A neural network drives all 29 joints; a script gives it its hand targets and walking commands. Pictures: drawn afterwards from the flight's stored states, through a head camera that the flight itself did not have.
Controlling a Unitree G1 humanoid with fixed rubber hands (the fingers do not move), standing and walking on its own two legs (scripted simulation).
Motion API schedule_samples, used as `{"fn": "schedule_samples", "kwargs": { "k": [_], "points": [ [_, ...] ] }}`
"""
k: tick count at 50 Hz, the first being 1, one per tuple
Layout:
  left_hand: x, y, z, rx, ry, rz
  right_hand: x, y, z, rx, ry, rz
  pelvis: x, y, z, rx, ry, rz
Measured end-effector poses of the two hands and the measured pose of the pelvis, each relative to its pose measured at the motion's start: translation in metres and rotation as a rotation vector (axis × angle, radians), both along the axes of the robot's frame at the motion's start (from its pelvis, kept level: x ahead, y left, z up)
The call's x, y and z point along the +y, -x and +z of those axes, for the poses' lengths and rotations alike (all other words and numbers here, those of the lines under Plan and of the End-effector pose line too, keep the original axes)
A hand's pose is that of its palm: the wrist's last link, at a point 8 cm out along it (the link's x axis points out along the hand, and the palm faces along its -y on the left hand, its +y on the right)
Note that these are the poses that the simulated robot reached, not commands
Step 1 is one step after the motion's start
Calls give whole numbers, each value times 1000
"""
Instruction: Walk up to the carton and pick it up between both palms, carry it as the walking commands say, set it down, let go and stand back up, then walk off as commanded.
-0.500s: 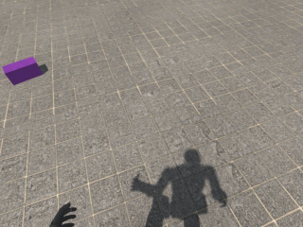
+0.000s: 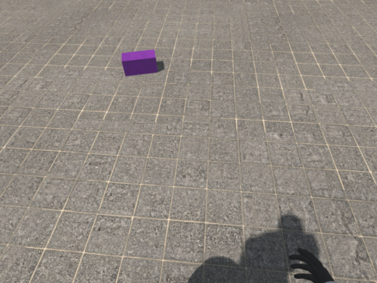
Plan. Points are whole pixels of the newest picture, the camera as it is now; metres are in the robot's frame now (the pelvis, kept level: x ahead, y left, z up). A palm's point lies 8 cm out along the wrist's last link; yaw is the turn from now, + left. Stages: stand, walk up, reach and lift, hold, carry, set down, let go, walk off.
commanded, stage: walk up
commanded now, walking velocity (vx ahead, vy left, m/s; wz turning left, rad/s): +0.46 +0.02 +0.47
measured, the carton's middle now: (139, 62) +1.90 +0.65 -0.68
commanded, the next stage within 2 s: none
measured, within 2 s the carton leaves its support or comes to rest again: neither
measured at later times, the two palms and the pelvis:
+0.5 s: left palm (113, 156) +0.46 +0.30 -0.10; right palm (310, 259) +0.22 -0.23 -0.12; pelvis +0.30 +0.04 -0.01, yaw +13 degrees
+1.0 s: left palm (87, 175) +0.41 +0.38 -0.14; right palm (219, 99) +0.75 -0.02 -0.10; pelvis +0.54 +0.17 +0.01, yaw +21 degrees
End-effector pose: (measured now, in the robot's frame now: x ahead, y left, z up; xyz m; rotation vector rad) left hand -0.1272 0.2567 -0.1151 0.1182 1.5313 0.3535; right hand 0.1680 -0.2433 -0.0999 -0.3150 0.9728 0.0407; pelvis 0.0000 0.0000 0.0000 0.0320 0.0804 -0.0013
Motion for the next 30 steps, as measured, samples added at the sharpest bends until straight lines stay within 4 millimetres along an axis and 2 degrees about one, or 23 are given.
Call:
{"fn": "schedule_samples", "kwargs": {
  "k": [2,4,6,10,14,16,19,23,25,27,30],
  "points": [
    [10,-20,-8,11,27,-5,18,-23,-1,-32,13,2,14,-15,-4,-17,4,18],
    [20,-64,-8,-51,41,-32,30,-28,1,-19,15,-17,24,-32,2,-39,22,28],
    [32,-122,-6,-155,44,-73,35,-22,3,29,23,-56,32,-51,10,-54,36,53],
    [49,-249,6,-362,30,-157,36,4,3,171,47,-136,42,-91,21,-83,46,109],
    [57,-357,20,-504,19,-205,33,24,4,329,78,-191,47,-136,23,-94,52,152],
    [58,-405,25,-548,18,-222,30,25,5,394,94,-209,47,-160,22,-90,53,172],
    [56,-475,26,-594,18,-248,24,14,5,476,118,-229,45,-199,17,-75,54,201],
    [49,-560,20,-651,2,-261,14,-22,-6,557,137,-251,40,-262,1,-50,35,224],
    [47,-588,16,-662,-16,-246,10,-52,-16,574,135,-253,38,-295,-6,-48,37,228],
    [46,-591,16,-632,-24,-233,12,-98,-19,544,123,-229,38,-318,-2,-52,52,256],
    [57,-563,18,-554,-48,-104,25,-187,-17,439,98,-119,40,-351,10,-77,35,309]
  ]
}}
